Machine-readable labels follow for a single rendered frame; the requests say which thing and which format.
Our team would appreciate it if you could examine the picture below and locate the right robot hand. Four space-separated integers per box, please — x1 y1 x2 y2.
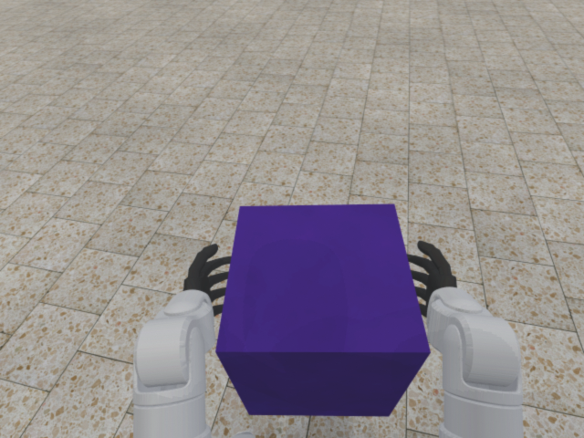
407 241 457 318

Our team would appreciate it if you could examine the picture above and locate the robot right forearm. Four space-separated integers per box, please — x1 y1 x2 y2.
426 287 524 438

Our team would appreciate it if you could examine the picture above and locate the carton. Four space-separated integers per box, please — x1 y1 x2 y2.
215 203 431 416

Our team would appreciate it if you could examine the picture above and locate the robot left forearm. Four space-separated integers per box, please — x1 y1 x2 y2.
132 289 216 438

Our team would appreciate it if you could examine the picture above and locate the left robot hand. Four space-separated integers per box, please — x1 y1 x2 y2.
183 244 231 317

